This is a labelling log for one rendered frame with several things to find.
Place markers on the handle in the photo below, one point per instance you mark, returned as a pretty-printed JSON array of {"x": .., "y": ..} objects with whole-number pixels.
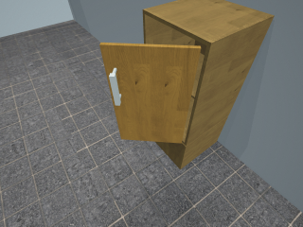
[{"x": 114, "y": 86}]

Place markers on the cupboard door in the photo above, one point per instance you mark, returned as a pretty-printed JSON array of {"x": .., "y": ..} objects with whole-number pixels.
[{"x": 155, "y": 82}]

